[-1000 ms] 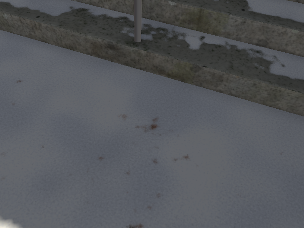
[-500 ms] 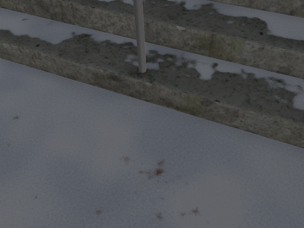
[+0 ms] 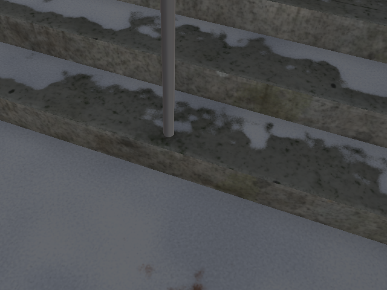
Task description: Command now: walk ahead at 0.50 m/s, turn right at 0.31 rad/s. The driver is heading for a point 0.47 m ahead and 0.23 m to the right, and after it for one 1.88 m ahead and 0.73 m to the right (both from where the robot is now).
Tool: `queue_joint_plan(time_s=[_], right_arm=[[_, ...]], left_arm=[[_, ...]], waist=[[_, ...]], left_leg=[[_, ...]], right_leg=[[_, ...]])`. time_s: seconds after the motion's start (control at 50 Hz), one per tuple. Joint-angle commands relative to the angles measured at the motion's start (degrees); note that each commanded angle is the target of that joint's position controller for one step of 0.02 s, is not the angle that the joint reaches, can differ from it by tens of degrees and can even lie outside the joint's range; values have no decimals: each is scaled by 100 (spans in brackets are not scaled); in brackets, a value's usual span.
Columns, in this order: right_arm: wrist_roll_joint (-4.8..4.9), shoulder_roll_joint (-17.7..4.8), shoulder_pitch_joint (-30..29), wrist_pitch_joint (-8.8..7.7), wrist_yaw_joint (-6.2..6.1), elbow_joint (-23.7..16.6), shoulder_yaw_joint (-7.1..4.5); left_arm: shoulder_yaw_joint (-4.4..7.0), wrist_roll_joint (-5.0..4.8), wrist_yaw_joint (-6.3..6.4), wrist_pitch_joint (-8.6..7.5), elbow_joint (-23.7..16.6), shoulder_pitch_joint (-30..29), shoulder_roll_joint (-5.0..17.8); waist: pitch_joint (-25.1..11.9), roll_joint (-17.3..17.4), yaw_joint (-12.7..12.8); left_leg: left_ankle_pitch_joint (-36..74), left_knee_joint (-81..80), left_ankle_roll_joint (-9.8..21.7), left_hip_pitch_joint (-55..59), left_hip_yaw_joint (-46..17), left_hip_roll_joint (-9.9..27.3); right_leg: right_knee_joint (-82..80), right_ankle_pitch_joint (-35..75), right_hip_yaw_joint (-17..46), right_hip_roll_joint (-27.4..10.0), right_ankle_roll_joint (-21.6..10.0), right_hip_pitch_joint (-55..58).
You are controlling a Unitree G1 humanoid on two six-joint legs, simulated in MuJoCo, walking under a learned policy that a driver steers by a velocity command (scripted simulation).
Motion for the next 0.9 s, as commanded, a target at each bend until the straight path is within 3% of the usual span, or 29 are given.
queue_joint_plan(time_s=[0.02,0.1,0.14,0.18,0.22,0.26,0.3,0.34,0.36,0.38,0.4,0.42,0.44,0.46,0.48,0.5,0.56,0.62,0.66,0.68,0.7,0.76,0.8,0.82,0.84,0.86,0.88,0.9], right_arm=[[-35,-589,-2,-177,-24,-185,-163],[-65,-733,187,-180,-124,46,-223],[-46,-762,170,-155,-162,93,-222],[-39,-842,106,-104,-217,123,-231],[8,-958,250,-18,-287,206,-260],[84,-1072,325,91,-318,258,-297],[187,-1241,155,191,-370,207,-364],[256,-1290,-95,278,-409,114,-401],[218,-1171,0,250,-382,88,-353],[-176,-421,372,191,-307,-101,-131],[-106,-493,851,68,-194,-209,-33],[69,-958,357,11,-127,-178,-144],[141,-975,-130,34,-150,-360,-131],[54,-926,-236,92,-225,-307,-139],[-15,-1001,-296,180,-286,-355,-171],[-20,-994,-276,270,-292,-389,-186],[-61,-775,-158,369,-342,-378,-111],[-42,-735,-336,435,-371,-413,-82],[-21,-715,-518,493,-383,-451,-64],[19,-728,-615,475,-365,-498,-89],[34,-753,-667,452,-348,-520,-96],[53,-796,-731,342,-285,-553,-125],[78,-795,-484,273,-234,-491,-160],[90,-939,-271,241,-239,-414,-220],[-13,-1321,-114,248,-265,-428,-316],[-251,-1778,-160,334,-270,-375,-421],[-288,-1513,-251,312,-284,-515,-396],[-190,-1212,-438,311,-333,-602,-315]], left_arm=[[131,-9,32,80,-344,125,302],[147,34,29,114,-480,-278,199],[132,41,-30,101,-560,-538,142],[86,105,-103,89,-724,-942,27],[43,151,-186,81,-941,-1308,-77],[63,143,-263,111,-1098,-1370,-25],[148,160,-320,134,-1179,-1109,187],[331,136,-319,121,-1004,-129,559],[467,162,-209,115,-892,436,900],[534,187,-58,154,-915,462,1453],[509,285,-67,70,-1177,342,1571],[451,235,-84,84,-1311,219,1210],[368,133,-79,102,-1363,-179,921],[314,39,-57,137,-1388,-433,742],[279,23,-19,177,-1417,-616,650],[272,101,-4,215,-1454,-681,665],[319,229,65,252,-1512,-782,837],[352,154,189,376,-1547,-798,949],[343,147,219,430,-1583,-830,935],[357,93,223,465,-1566,-773,951],[354,102,222,490,-1577,-778,947],[348,136,198,551,-1625,-756,896],[334,86,201,594,-1668,-833,858],[312,55,217,621,-1687,-786,793],[243,86,215,620,-1713,-600,538],[252,90,191,547,-1906,-603,532],[368,203,153,446,-1872,-580,991],[430,142,112,439,-1760,-539,1133]], waist=[[-139,851,83],[34,604,32],[107,621,-37],[309,585,-140],[361,583,-286],[256,683,-293],[39,846,-80],[-439,788,443],[-804,402,720],[-1272,-1080,228],[-2465,-1268,92],[-2488,-292,459],[-1822,-92,370],[-1295,408,199],[-1027,332,59],[-881,156,-72],[-838,-98,-167],[-1034,-196,-90],[-917,-310,-3],[-881,-418,32],[-832,-496,58],[-790,-682,142],[-773,-726,-22],[-713,-664,-114],[-812,80,-22],[-455,1920,167],[-528,1795,36],[-465,1353,66]], left_leg=[[695,-1717,833,784,-1290,1526],[1660,-1781,757,1097,-493,1490],[1687,-1822,646,1181,-117,1387],[2399,-1712,534,1105,297,1302],[3115,-1443,488,1307,503,1374],[3630,-1077,449,1743,557,1505],[4652,-467,344,2043,570,1581],[5064,928,120,2016,662,1399],[3900,2241,-182,1366,717,1027],[-1397,4131,-507,-551,614,344],[-3214,5789,-726,-1910,-589,-490],[-2638,5881,-615,-2092,-1214,-107],[-2072,5518,-555,-2280,-1116,83],[-1737,5070,-590,-2224,-1055,295],[-1537,4684,-615,-1964,-1067,393],[-1452,4438,-609,-1616,-1042,387],[-1344,3579,-735,-1272,-884,226],[-896,2930,-841,-1143,-950,141],[-650,2483,-849,-1032,-994,87],[-584,2310,-823,-981,-1015,40],[-597,2118,-797,-953,-1046,21],[-776,1412,-683,-726,-1052,-71],[-433,401,-537,-176,-937,-127],[-68,-304,-423,315,-953,68],[151,-611,-36,987,-1738,1103],[658,-1049,842,1103,-3183,2101],[116,-1190,1235,958,-3679,2563],[-747,-1174,1018,916,-3154,2249]], right_leg=[[5,638,389,-389,59,-860],[-798,1553,510,-302,165,-1348],[-1474,2077,341,-271,150,-1255],[-2227,2402,-24,-192,132,-955],[-2699,2410,-339,-105,99,-785],[-2959,2040,-494,-1,9,-707],[-3106,1403,-674,223,-182,-337],[-3727,1449,-809,582,-461,782],[-4227,2690,-422,528,-685,1968],[-3474,5896,1235,-792,-1222,3686],[-3974,5685,3842,-2017,-2666,4845],[-4262,4899,3228,-1656,-2400,4564],[-4338,4236,2516,-1326,-2044,3959],[-4500,3752,2128,-1060,-1762,3178],[-4642,3492,1968,-920,-1652,2520],[-4777,3333,1873,-790,-1569,1995],[-4780,3718,1579,-559,-1491,1378],[-4756,2628,1663,-408,-1321,1300],[-4833,1390,1790,-279,-1166,1121],[-4845,1059,1941,-261,-1120,1114],[-4828,850,2044,-264,-1089,1150],[-4615,1003,2401,-300,-1025,1410],[-4344,1341,2520,-197,-885,1435],[-4122,1192,2444,8,-683,1233],[-3266,-41,1946,419,-375,623],[-2164,-1511,618,1352,-48,-724],[-830,-1464,673,858,180,-1017],[-437,-912,666,648,218,-1079]])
